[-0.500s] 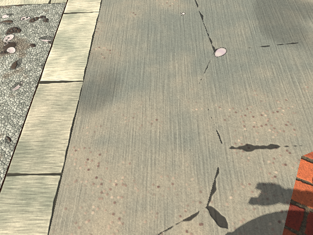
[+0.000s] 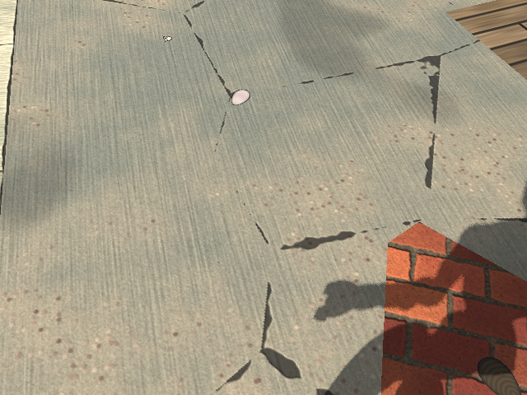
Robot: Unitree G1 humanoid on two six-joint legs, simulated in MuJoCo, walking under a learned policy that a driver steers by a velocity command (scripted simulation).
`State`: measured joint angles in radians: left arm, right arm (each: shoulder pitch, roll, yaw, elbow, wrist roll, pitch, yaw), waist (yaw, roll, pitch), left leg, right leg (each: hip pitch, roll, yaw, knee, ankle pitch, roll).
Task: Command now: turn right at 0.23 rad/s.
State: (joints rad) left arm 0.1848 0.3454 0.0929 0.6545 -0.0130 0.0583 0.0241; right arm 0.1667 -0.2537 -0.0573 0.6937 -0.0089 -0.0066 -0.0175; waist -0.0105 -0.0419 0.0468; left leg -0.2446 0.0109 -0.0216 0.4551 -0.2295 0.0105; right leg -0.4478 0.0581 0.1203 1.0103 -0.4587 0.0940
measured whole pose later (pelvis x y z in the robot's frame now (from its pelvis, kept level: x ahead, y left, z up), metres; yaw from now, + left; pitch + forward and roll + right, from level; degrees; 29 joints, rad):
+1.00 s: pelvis +0.02 -0.03 -0.01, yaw +0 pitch -1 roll +0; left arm 0.29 0.24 0.04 0.88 -0.01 -0.01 0.02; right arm 0.26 -0.26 -0.04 0.99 0.02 -0.02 -0.04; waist 0.00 0.00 0.00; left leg -0.27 0.03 0.00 0.68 -0.43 0.00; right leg -0.17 0.03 0.04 0.53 -0.36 -0.04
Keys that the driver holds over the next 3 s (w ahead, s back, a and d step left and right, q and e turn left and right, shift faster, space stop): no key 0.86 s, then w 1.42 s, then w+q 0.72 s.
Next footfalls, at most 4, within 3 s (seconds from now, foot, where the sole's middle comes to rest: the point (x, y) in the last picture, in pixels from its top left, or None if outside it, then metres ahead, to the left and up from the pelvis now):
0.12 right None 0.02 -0.14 -0.78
1.58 right None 0.45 -0.11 -0.78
2.12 left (211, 290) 0.75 0.13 -0.78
2.66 right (285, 205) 1.05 -0.09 -0.78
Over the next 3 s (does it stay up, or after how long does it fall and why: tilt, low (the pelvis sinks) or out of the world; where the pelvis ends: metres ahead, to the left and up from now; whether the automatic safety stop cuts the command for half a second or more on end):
stays up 1.04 0.02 0.00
